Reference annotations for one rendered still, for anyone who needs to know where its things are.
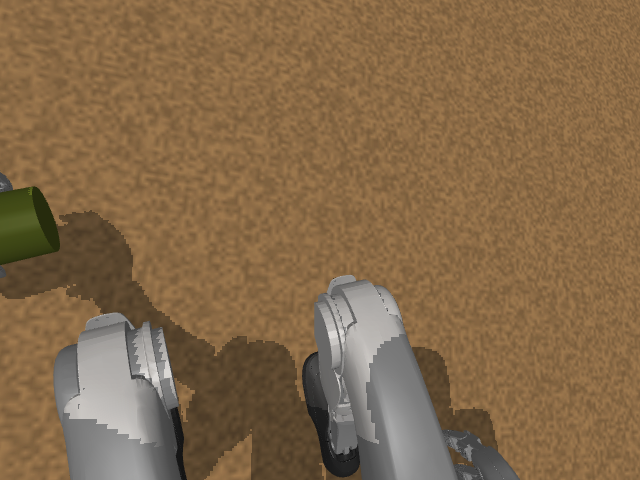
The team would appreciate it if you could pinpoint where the right robot hand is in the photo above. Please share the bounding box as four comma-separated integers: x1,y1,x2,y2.
442,430,520,480

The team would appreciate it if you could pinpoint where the right robot foot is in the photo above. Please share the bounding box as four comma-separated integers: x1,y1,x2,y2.
302,352,360,477

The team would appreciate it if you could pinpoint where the left robot foot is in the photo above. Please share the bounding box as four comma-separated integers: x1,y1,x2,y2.
170,407,187,480

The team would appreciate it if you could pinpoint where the can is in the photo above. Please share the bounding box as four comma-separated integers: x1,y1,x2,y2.
0,186,60,265

